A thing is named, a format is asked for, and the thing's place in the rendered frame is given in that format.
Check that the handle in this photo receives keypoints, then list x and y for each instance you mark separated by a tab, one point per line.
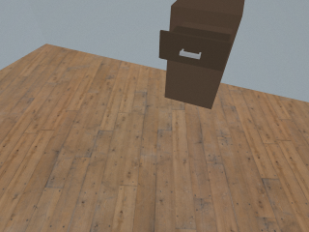
190	54

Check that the drawer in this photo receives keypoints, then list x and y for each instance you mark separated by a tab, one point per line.
214	47

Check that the cabinet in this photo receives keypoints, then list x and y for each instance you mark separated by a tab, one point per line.
192	84

